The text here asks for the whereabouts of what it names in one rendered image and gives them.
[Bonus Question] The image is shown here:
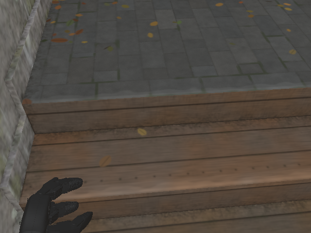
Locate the robot left hand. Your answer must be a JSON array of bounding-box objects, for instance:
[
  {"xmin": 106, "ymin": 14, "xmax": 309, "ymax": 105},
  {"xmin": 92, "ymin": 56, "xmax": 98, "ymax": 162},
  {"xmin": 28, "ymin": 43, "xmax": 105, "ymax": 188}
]
[{"xmin": 18, "ymin": 177, "xmax": 93, "ymax": 233}]

